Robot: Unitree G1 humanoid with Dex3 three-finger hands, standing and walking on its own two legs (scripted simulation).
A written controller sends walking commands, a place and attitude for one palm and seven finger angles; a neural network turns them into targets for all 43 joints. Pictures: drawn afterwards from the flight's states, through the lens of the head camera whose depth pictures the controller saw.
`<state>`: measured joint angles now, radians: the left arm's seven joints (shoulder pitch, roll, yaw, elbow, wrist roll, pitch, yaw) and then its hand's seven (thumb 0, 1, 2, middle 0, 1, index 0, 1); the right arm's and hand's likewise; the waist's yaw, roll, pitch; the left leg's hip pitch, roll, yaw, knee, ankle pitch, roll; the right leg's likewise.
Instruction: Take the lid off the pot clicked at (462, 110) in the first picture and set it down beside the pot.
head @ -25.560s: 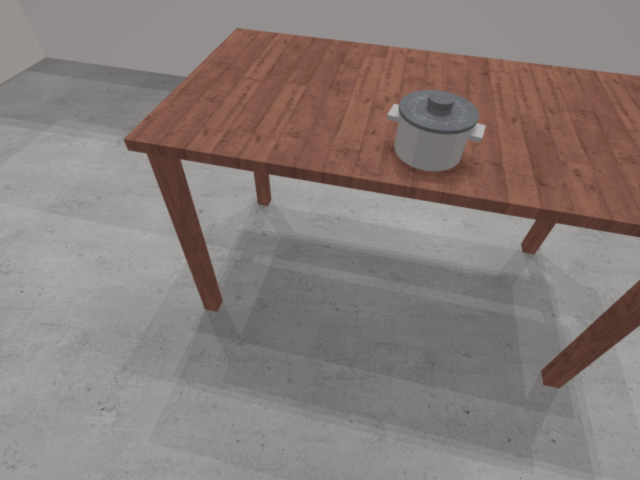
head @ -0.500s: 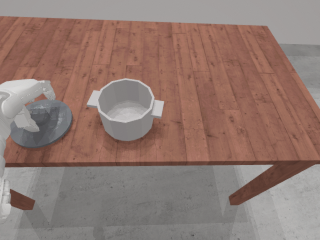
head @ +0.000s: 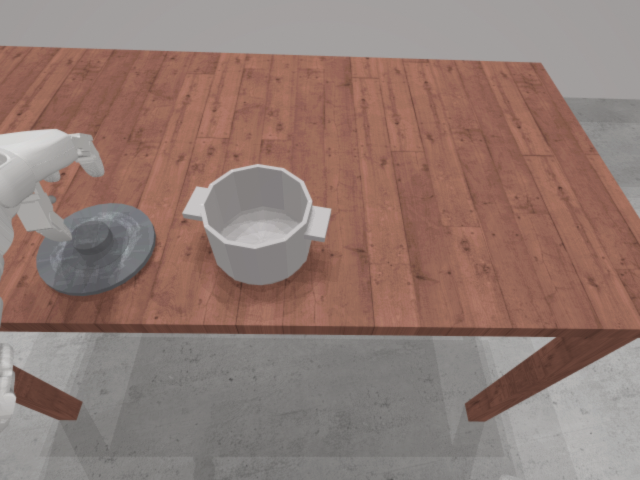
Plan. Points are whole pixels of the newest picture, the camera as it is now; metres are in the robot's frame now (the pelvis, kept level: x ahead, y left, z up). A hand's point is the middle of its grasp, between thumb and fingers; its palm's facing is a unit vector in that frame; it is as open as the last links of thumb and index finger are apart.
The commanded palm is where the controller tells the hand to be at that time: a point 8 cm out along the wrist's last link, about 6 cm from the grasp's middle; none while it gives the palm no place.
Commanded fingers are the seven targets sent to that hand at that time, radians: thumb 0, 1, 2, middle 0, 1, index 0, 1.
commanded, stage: raise the empty hand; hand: left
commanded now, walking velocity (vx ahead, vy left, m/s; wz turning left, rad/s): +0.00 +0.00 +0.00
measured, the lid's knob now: (91, 237) +0.43 +0.34 +0.01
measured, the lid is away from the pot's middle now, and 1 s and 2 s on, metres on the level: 0.24 0.24 0.24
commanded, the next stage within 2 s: draw the hand back to the body in 0.60 s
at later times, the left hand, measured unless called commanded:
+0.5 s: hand (31, 162) +0.42 +0.33 +0.16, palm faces -0.34 -0.09 -0.94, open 11.0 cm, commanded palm +0.42 +0.33 +0.23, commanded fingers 0.00 0.03 0.56 -0.32 -0.91 -0.32 -0.91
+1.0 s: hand (30, 179) +0.40 +0.32 +0.16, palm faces -0.33 -0.09 -0.94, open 11.0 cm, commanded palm +0.38 +0.32 +0.23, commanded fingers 0.00 0.03 0.56 -0.32 -0.91 -0.32 -0.91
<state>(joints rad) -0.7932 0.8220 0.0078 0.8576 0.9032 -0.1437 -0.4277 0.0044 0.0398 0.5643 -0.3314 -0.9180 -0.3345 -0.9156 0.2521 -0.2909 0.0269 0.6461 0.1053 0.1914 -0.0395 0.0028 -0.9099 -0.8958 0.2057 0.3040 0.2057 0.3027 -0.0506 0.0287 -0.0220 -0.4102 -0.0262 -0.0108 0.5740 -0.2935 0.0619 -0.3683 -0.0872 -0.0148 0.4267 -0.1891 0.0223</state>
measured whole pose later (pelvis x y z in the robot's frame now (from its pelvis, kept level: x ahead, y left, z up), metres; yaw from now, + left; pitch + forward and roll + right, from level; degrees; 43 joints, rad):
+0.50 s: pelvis +0.00 -0.01 +0.00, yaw +1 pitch +7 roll -2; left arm -0.88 0.86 -0.01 0.79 0.88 -0.06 -0.51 0.00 0.04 0.56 -0.33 -0.92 -0.34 -0.92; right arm 0.23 -0.30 0.03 0.64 0.11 0.19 -0.02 0.00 -0.91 -0.90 0.21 0.30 0.21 0.30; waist -0.05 0.04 -0.01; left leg -0.38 -0.03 -0.03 0.54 -0.28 0.05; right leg -0.34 -0.09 -0.03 0.40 -0.18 0.03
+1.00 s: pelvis +0.00 -0.02 +0.00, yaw +1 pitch +7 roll -2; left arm -0.72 0.87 0.05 0.62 0.84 -0.05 -0.54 0.00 0.04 0.56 -0.33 -0.92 -0.33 -0.92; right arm 0.21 -0.30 0.03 0.61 0.10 0.22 0.00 0.00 -0.91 -0.90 0.20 0.30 0.20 0.30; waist -0.04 0.05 -0.01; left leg -0.37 -0.02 -0.04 0.53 -0.27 0.04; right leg -0.33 -0.08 -0.04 0.41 -0.19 0.05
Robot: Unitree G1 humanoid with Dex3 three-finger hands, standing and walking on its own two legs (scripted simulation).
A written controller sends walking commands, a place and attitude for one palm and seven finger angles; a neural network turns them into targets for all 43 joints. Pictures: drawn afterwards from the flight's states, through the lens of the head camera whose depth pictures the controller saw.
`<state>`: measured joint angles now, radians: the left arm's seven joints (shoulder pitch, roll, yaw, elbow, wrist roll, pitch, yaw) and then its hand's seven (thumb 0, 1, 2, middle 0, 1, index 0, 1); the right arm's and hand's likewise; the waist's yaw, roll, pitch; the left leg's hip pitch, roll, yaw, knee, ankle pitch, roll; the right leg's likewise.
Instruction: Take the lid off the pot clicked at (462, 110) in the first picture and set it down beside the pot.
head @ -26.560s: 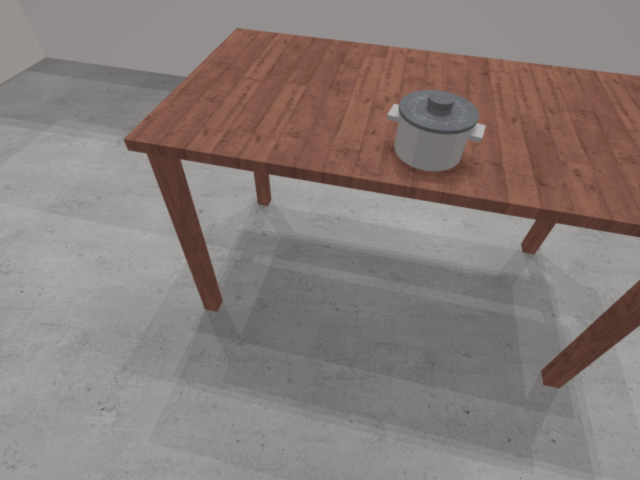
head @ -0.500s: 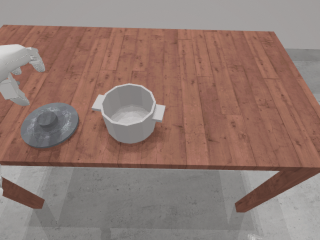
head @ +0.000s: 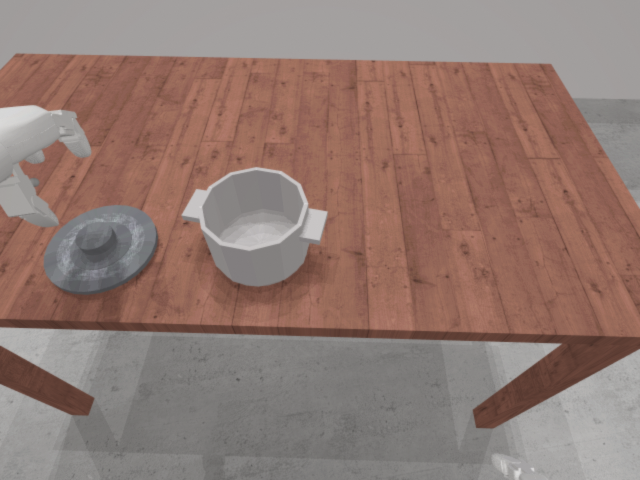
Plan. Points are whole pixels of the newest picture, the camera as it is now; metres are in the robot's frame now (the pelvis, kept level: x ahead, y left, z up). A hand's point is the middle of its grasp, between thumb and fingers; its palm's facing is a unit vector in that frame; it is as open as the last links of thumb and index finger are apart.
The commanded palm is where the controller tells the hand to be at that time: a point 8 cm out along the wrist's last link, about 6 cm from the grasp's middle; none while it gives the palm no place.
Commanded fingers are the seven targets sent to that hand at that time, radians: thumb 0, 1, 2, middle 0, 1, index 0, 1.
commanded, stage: draw the hand back to the body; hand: left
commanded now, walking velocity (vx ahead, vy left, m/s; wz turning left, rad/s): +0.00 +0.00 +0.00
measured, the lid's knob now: (96, 238) +0.44 +0.35 +0.01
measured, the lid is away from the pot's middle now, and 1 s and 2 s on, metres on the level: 0.24 0.24 0.24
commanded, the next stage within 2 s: step back with the hand held close in 1.96 s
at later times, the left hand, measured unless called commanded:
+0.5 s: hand (75, 158) +0.40 +0.26 +0.20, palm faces +0.43 -0.85 -0.30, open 10.7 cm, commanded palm +0.33 +0.31 +0.22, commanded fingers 0.00 0.27 0.66 -0.29 -0.75 -0.29 -0.75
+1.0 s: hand (60, 209) +0.32 +0.24 +0.21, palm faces +0.47 -0.83 -0.29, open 8.5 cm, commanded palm +0.27 +0.28 +0.21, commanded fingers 0.00 0.81 0.87 -0.21 -0.36 -0.21 -0.36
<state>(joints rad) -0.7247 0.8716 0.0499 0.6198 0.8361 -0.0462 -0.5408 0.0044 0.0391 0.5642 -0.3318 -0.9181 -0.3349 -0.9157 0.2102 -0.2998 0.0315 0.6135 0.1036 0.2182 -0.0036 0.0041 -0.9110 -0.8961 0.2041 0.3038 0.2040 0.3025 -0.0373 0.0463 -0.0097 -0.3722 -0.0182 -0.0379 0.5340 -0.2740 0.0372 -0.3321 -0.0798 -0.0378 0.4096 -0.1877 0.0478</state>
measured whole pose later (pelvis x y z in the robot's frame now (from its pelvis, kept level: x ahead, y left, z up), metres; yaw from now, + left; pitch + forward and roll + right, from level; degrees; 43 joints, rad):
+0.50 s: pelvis +0.03 -0.02 +0.01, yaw -3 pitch +0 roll -1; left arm -0.30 0.52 0.38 0.21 -0.03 -0.05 0.06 0.00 0.10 0.59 -0.32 -0.87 -0.32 -0.87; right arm 0.20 -0.23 0.06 0.64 0.06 -0.01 -0.08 0.01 -0.91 -0.90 0.21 0.30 0.21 0.30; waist 0.00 0.02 0.02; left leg -0.15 0.02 0.00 0.45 -0.30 0.00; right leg -0.16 -0.04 0.00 0.38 -0.22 0.05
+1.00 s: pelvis +0.03 -0.03 +0.01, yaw -2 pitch -2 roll -1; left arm -0.01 0.41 0.40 -0.11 -0.08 -0.02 0.08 0.01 0.60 0.79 -0.25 -0.51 -0.25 -0.51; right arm 0.13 -0.24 0.03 0.66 0.04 -0.04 -0.08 0.01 -0.91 -0.90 0.20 0.30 0.20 0.30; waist 0.06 0.06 0.01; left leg -0.08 0.03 0.00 0.41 -0.29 -0.01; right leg -0.10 -0.04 -0.01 0.37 -0.24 0.04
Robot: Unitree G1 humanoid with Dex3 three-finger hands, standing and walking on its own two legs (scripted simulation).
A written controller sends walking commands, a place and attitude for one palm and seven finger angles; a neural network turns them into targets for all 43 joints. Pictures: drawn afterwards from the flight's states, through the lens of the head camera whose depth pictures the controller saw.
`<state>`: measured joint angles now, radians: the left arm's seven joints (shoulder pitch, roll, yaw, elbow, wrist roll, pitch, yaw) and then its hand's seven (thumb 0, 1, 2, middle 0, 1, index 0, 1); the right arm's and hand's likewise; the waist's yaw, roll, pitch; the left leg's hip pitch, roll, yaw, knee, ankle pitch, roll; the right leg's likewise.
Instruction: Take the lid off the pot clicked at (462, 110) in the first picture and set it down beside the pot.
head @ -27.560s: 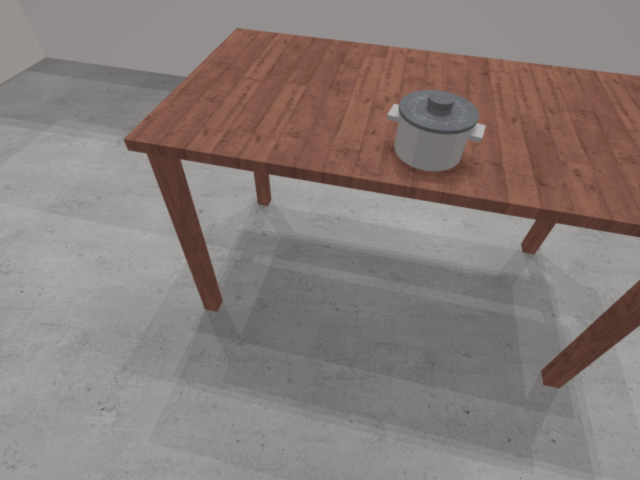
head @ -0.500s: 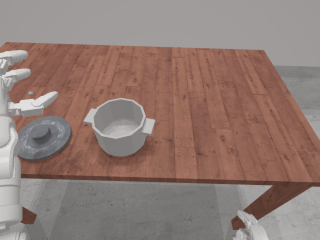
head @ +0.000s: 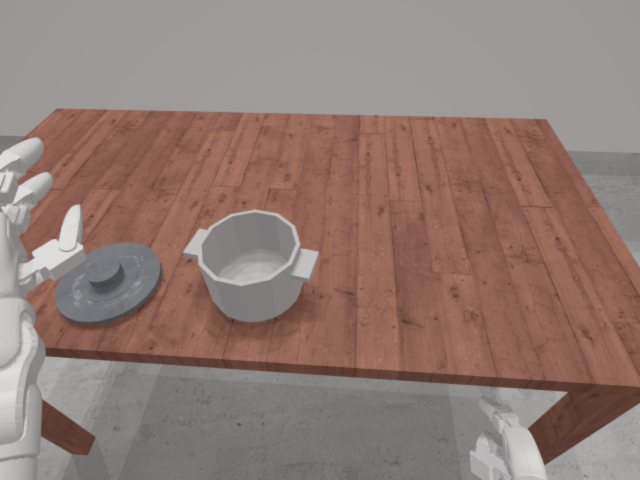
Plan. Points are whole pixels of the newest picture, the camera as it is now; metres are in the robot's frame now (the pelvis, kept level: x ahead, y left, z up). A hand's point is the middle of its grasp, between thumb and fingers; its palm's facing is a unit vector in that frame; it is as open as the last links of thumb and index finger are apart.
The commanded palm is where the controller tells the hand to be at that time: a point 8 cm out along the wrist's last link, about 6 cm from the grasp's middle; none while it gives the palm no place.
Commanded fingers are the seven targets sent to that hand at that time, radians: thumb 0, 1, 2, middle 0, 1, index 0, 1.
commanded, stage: draw the hand back to the body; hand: left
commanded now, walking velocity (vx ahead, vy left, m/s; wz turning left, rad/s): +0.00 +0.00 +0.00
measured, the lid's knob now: (104, 272) +0.39 +0.40 +0.00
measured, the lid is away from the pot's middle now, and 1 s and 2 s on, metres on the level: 0.24 0.24 0.24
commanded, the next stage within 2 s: step back with the hand held close in 0.96 s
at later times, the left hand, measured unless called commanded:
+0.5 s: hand (60, 307) +0.21 +0.26 +0.19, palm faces +0.44 -0.84 -0.33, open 7.4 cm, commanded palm +0.15 +0.30 +0.19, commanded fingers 0.00 0.90 0.90 -0.20 -0.30 -0.20 -0.30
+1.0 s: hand (56, 361) +0.16 +0.24 +0.18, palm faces +0.40 -0.83 -0.38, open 7.4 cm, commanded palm +0.11 +0.29 +0.19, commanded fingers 0.00 0.90 0.90 -0.20 -0.30 -0.20 -0.30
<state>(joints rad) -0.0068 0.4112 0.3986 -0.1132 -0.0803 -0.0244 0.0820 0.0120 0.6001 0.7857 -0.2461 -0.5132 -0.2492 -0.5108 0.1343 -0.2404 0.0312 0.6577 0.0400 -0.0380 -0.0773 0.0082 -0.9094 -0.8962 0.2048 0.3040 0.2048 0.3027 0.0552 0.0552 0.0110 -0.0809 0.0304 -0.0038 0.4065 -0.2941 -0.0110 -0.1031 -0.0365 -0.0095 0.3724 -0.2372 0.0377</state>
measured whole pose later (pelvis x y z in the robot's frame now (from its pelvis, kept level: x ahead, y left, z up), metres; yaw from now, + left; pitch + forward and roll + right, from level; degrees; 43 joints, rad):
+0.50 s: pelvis -0.02 +0.00 +0.00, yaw +0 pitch -5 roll -1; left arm 0.25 0.37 0.34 -0.36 -0.08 -0.04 0.08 0.02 0.89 0.90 -0.21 -0.31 -0.21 -0.31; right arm 0.15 -0.23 0.04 0.66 0.01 -0.06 -0.08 0.01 -0.91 -0.90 0.21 0.30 0.21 0.30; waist 0.06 0.04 0.03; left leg -0.05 0.03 0.00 0.41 -0.28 -0.01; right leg -0.07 -0.04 0.00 0.37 -0.21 0.04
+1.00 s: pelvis -0.02 +0.01 +0.00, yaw +0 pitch -5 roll -1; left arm 0.47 0.35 0.29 -0.56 -0.06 -0.04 0.08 0.02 0.89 0.90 -0.21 -0.31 -0.21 -0.30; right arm 0.15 -0.21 0.05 0.64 -0.01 -0.09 -0.08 0.01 -0.91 -0.90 0.21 0.30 0.21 0.30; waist 0.08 0.04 0.03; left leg -0.06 0.02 -0.01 0.44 -0.29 0.00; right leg -0.06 -0.04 -0.01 0.37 -0.22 0.04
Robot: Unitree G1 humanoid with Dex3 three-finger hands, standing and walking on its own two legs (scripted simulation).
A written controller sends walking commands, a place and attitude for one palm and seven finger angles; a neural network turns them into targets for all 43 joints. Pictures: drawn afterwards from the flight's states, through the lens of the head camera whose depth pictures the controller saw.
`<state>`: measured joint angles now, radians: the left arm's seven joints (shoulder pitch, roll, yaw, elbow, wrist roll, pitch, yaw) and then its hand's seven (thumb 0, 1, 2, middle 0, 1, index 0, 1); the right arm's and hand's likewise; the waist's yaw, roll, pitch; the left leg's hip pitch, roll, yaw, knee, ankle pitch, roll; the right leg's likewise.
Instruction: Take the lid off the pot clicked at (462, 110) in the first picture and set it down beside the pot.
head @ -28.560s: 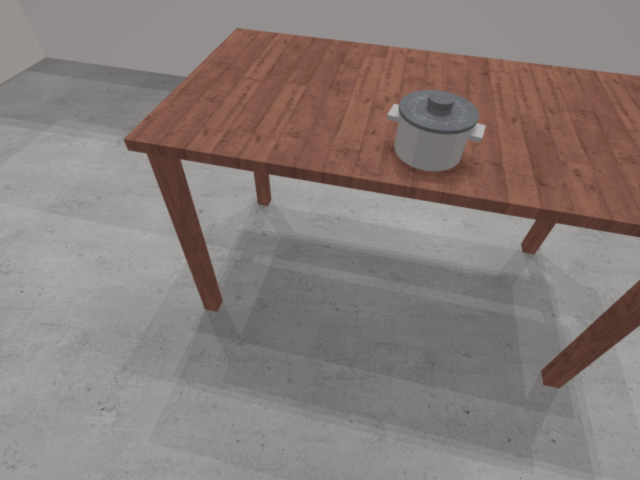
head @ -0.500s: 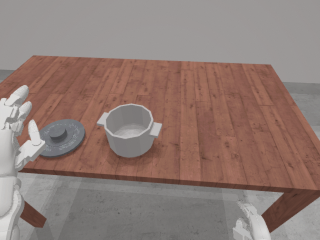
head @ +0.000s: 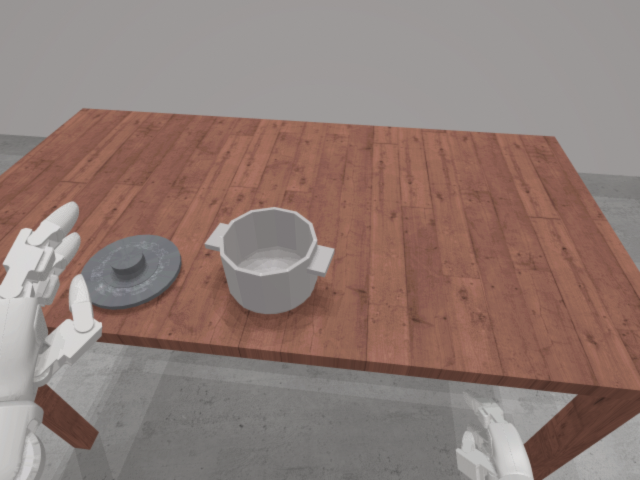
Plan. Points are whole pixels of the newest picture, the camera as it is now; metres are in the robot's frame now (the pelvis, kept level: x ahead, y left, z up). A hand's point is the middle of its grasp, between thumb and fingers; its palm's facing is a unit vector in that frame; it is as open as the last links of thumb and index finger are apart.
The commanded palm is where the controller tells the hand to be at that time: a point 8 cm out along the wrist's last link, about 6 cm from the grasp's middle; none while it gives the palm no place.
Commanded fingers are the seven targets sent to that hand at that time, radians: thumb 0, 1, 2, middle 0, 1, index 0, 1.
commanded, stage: step back with the hand held close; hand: left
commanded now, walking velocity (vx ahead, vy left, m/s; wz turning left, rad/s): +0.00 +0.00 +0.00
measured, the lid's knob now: (127, 260) +0.41 +0.39 +0.00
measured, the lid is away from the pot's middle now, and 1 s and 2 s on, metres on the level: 0.24 0.24 0.24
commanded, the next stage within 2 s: stop stepping back and stand still in 1.84 s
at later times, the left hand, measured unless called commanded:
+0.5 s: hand (63, 370) +0.15 +0.25 +0.17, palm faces +0.29 -0.84 -0.46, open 7.4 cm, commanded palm +0.09 +0.30 +0.19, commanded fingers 0.00 0.90 0.90 -0.20 -0.30 -0.20 -0.30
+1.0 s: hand (5, 424) +0.10 +0.26 +0.17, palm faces +0.39 -0.82 -0.42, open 7.4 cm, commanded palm +0.03 +0.31 +0.19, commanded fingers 0.00 0.90 0.90 -0.20 -0.30 -0.20 -0.30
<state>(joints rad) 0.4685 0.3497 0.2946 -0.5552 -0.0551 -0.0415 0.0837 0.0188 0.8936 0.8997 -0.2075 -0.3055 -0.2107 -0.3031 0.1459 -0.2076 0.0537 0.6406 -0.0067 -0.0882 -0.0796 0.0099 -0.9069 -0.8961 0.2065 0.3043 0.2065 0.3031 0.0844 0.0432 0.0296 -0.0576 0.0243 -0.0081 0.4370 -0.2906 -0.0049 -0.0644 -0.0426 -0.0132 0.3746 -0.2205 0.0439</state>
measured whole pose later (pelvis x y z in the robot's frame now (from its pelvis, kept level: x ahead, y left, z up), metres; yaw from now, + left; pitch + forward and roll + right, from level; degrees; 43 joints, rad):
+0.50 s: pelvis -0.05 +0.02 -0.01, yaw +0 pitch +0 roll -1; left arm 0.59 0.44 0.37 -0.66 -0.05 -0.16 0.09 0.02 0.89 0.90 -0.21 -0.31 -0.21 -0.30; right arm 0.19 -0.22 0.01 0.52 0.03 -0.03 -0.08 0.01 -0.91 -0.90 0.21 0.30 0.20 0.30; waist 0.02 -0.04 0.03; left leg -0.28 -0.01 0.01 0.55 -0.26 0.03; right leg -0.29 -0.08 0.01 0.48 -0.19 0.07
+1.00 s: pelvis -0.09 +0.03 -0.02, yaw +1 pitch -1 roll -2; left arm 0.54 0.41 0.40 -0.66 -0.02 -0.26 0.13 0.02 0.89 0.90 -0.21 -0.31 -0.21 -0.30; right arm 0.23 -0.20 0.02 0.55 0.02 -0.12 -0.06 0.01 -0.91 -0.90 0.21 0.30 0.21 0.30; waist 0.00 -0.03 0.04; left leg -0.43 0.00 -0.01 0.70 -0.26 0.04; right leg -0.39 -0.06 0.01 0.57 -0.17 0.07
